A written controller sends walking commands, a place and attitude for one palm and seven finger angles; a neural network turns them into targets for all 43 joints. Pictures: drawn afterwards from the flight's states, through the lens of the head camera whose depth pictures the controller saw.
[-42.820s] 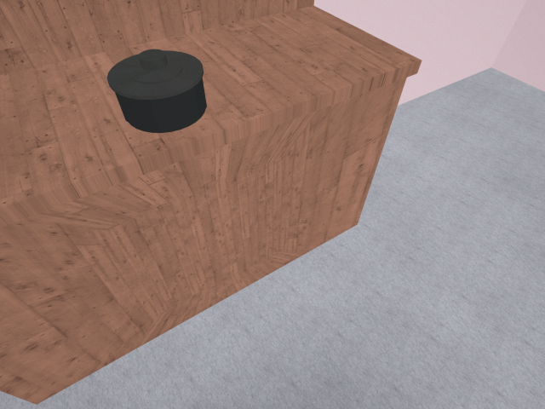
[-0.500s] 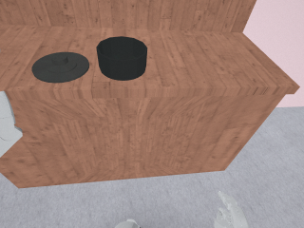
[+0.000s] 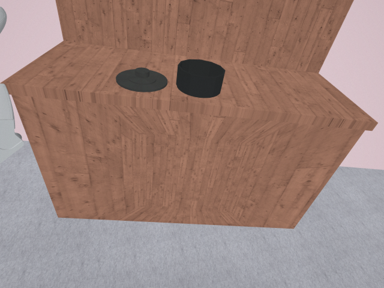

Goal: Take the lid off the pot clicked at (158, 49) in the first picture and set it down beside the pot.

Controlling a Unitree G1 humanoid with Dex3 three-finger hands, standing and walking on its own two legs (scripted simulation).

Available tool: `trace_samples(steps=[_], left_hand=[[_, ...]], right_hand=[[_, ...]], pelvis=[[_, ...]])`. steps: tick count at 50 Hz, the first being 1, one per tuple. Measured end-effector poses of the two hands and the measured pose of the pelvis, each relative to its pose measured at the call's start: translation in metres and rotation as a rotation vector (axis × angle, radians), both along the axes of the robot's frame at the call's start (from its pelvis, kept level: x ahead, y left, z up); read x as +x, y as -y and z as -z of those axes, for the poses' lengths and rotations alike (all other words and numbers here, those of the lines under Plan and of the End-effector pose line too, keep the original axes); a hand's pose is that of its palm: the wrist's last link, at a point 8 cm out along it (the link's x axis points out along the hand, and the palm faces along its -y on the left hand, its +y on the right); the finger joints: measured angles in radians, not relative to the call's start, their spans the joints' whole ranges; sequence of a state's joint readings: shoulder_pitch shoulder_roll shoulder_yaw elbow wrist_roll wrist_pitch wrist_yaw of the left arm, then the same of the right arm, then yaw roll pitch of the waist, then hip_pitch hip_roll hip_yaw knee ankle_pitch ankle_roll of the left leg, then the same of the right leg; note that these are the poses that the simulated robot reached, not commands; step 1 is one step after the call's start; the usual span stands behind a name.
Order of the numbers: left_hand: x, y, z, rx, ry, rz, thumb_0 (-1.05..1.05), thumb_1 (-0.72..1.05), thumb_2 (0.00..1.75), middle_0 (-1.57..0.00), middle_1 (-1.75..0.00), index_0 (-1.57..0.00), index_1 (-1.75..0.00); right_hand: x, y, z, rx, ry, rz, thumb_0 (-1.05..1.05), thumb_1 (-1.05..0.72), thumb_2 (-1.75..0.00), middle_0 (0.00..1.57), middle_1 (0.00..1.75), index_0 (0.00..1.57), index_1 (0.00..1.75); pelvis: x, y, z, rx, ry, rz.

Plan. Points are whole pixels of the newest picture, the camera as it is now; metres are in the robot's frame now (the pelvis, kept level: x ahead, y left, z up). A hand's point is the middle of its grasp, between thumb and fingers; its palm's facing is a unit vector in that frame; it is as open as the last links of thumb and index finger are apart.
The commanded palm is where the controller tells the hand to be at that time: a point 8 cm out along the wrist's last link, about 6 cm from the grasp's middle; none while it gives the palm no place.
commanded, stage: stop stepping back and stand still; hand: left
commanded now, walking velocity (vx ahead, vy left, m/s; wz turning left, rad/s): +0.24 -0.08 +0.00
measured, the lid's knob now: (142, 72) +0.82 +0.32 +0.11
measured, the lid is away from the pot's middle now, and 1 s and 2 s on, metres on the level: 0.23 0.23 0.23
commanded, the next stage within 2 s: let the arm hang, fingers relaxed in 1.60 s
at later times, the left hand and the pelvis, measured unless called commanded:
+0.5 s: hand out of the picture +0.17 +0.31 +0.28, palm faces +0.56 -0.71 -0.44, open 7.4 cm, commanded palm none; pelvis -0.04 +0.06 +0.02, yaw +3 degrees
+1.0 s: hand out of the picture +0.06 +0.27 -0.14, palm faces +0.07 -0.95 -0.30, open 7.1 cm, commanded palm none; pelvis +0.05 +0.06 +0.02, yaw +3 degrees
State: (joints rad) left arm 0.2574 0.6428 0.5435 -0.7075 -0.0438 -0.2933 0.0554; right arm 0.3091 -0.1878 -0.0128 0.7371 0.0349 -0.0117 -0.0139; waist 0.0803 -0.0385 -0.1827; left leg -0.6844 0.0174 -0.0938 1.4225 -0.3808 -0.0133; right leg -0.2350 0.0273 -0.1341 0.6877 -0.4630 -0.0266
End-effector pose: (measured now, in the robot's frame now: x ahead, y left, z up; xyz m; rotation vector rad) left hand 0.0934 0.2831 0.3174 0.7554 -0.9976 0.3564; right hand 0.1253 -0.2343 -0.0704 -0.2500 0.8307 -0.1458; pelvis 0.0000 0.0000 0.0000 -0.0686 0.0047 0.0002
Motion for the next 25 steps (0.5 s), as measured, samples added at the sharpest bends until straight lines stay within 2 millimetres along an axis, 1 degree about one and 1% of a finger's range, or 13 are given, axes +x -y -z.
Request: trace_samples(steps=[3, 5, 6, 7, 10, 13, 15, 17, 20, 22, 23, 24, 25], left_hand=[[0.006, -0.062, -0.003, -0.348, 0.157, -0.060, 0.00, 0.88, 0.90, -0.22, -0.30, -0.22, -0.31], [0.022, -0.082, 0.007, -0.520, 0.144, -0.027, 0.00, 0.88, 0.90, -0.21, -0.30, -0.21, -0.30], [0.031, -0.081, 0.014, -0.550, 0.107, 0.007, 0.00, 0.89, 0.90, -0.20, -0.30, -0.20, -0.30], [0.039, -0.074, 0.022, -0.547, 0.047, 0.043, 0.00, 0.90, 0.90, -0.20, -0.30, -0.20, -0.30], [0.047, -0.032, 0.043, -0.413, -0.182, 0.158, 0.01, 0.90, 0.90, -0.19, -0.29, -0.19, -0.30], [0.032, 0.001, 0.048, -0.220, -0.367, 0.245, 0.02, 0.90, 0.90, -0.20, -0.29, -0.19, -0.30], [0.017, 0.009, 0.039, -0.100, -0.416, 0.242, 0.02, 0.89, 0.90, -0.21, -0.30, -0.20, -0.30], [0.003, 0.012, 0.024, 0.020, -0.387, 0.185, 0.02, 0.88, 0.90, -0.22, -0.30, -0.21, -0.30], [-0.010, 0.005, 0.003, 0.100, -0.259, 0.085, 0.01, 0.88, 0.90, -0.22, -0.30, -0.22, -0.30], [-0.009, -0.016, -0.010, 0.047, -0.181, 0.003, 0.01, 0.87, 0.90, -0.23, -0.30, -0.22, -0.31], [-0.002, -0.030, -0.008, -0.006, -0.175, -0.046, 0.01, 0.88, 0.90, -0.23, -0.30, -0.22, -0.31], [0.012, -0.045, 0.003, -0.095, -0.220, -0.092, 0.00, 0.88, 0.90, -0.22, -0.30, -0.22, -0.31], [0.029, -0.061, 0.023, -0.207, -0.305, -0.136, 0.00, 0.88, 0.90, -0.22, -0.30, -0.22, -0.30]], right_hand=[[-0.003, -0.020, -0.014, -0.004, 0.071, -0.007, 0.01, -0.91, -0.90, 0.20, 0.30, 0.20, 0.30], [-0.001, -0.035, -0.022, -0.011, 0.161, -0.021, 0.01, -0.91, -0.90, 0.20, 0.30, 0.20, 0.30], [0.000, -0.042, -0.024, -0.008, 0.212, -0.029, 0.01, -0.91, -0.90, 0.20, 0.30, 0.20, 0.30], [-0.001, -0.051, -0.026, 0.016, 0.246, -0.023, 0.01, -0.91, -0.90, 0.20, 0.30, 0.20, 0.30], [-0.017, -0.074, -0.036, 0.121, 0.294, 0.015, 0.01, -0.91, -0.90, 0.20, 0.30, 0.20, 0.30], [-0.042, -0.084, -0.039, 0.166, 0.247, 0.054, 0.01, -0.90, -0.90, 0.20, 0.30, 0.20, 0.30], [-0.057, -0.082, -0.031, 0.159, 0.162, 0.059, 0.01, -0.90, -0.90, 0.20, 0.30, 0.21, 0.30], [-0.067, -0.075, -0.015, 0.140, 0.075, 0.048, 0.01, -0.90, -0.90, 0.20, 0.30, 0.21, 0.30], [-0.073, -0.060, 0.015, 0.104, -0.054, 0.037, 0.01, -0.90, -0.90, 0.20, 0.30, 0.21, 0.30], [-0.073, -0.051, 0.022, 0.083, -0.113, 0.054, 0.01, -0.90, -0.90, 0.20, 0.30, 0.21, 0.30], [-0.071, -0.047, 0.023, 0.083, -0.116, 0.050, 0.01, -0.90, -0.90, 0.20, 0.30, 0.20, 0.30], [-0.068, -0.044, 0.025, 0.087, -0.113, 0.041, 0.01, -0.90, -0.90, 0.20, 0.30, 0.20, 0.30], [-0.064, -0.042, 0.027, 0.090, -0.106, 0.035, 0.01, -0.91, -0.90, 0.20, 0.30, 0.20, 0.30]], pelvis=[[-0.014, -0.011, -0.004, 0.032, 0.004, -0.008], [-0.030, -0.026, 0.000, 0.031, 0.007, -0.032], [-0.041, -0.035, 0.005, 0.021, 0.007, -0.043], [-0.051, -0.040, 0.006, 0.037, 0.016, -0.035], [-0.067, -0.046, -0.005, 0.069, 0.030, 0.042], [-0.067, -0.043, -0.015, 0.063, 0.003, 0.053], [-0.064, -0.040, -0.019, 0.047, -0.012, 0.050], [-0.059, -0.037, -0.016, 0.037, -0.023, 0.035], [-0.056, -0.042, -0.008, 0.027, -0.017, 0.014], [-0.051, -0.048, -0.013, 0.029, -0.006, 0.007], [-0.047, -0.051, -0.015, 0.032, -0.015, -0.007], [-0.044, -0.055, -0.016, 0.038, -0.025, -0.029], [-0.041, -0.058, -0.016, 0.049, -0.028, -0.051]])
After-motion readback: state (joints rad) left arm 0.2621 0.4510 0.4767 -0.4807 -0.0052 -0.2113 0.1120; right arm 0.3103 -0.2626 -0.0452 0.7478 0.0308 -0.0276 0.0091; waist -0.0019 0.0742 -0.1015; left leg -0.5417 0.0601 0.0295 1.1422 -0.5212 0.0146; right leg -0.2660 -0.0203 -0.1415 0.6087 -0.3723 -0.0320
